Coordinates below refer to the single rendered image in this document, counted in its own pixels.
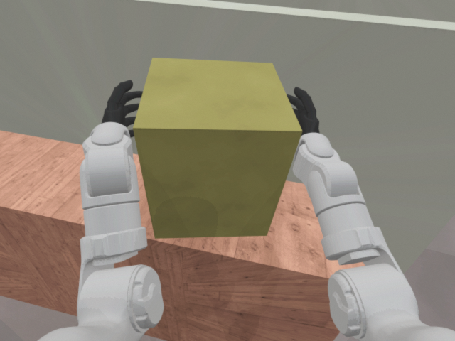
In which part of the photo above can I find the carton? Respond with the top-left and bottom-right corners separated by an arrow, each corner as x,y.
133,58 -> 302,239

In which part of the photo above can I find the pedestal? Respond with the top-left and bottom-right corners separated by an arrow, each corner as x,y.
0,130 -> 365,341

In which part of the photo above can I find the right robot forearm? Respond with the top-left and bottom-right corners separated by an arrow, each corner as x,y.
293,133 -> 419,316

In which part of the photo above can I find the right robot upper arm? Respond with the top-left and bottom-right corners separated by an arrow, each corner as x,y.
328,263 -> 455,341

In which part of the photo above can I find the robot left hand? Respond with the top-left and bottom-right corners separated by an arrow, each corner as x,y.
102,80 -> 143,138

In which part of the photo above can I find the robot right hand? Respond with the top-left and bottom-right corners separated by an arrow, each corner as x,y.
287,87 -> 319,136

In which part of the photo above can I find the left robot upper arm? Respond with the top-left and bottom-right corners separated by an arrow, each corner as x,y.
37,264 -> 164,341

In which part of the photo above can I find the left robot forearm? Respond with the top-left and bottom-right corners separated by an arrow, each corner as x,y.
77,122 -> 148,322

